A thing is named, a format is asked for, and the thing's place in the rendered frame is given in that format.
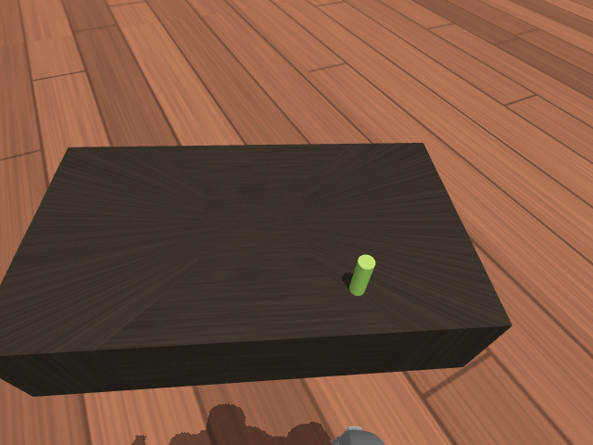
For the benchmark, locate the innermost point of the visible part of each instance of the can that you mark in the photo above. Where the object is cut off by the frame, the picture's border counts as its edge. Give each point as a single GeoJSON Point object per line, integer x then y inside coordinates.
{"type": "Point", "coordinates": [362, 275]}

